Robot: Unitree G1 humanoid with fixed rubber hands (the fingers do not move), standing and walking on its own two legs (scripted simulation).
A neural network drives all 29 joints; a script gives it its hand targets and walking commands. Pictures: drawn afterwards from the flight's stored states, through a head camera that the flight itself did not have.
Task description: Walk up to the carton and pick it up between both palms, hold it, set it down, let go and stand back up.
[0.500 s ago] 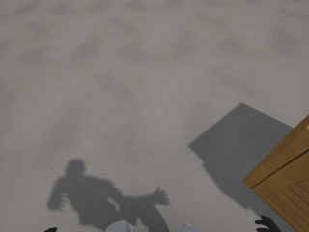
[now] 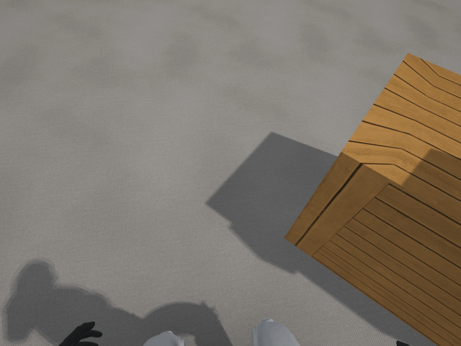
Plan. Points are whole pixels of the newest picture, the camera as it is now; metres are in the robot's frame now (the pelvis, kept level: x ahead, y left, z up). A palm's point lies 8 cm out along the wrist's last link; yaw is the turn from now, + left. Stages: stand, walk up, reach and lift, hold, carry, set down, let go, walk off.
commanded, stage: walk up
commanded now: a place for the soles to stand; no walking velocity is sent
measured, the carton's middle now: out of the picture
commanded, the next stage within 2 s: none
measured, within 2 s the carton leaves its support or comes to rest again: neither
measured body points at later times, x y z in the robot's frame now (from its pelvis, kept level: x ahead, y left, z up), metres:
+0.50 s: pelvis -0.05 -0.15 +0.00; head +0.03 -0.16 +0.44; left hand +0.17 +0.08 -0.12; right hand -0.07 -0.49 -0.10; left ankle -0.02 -0.07 -0.71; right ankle +0.02 -0.19 -0.70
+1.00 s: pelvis -0.13 -0.31 -0.01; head -0.12 -0.32 +0.44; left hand +0.08 -0.07 -0.13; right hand -0.21 -0.63 -0.12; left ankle -0.07 -0.15 -0.67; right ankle -0.15 -0.44 -0.71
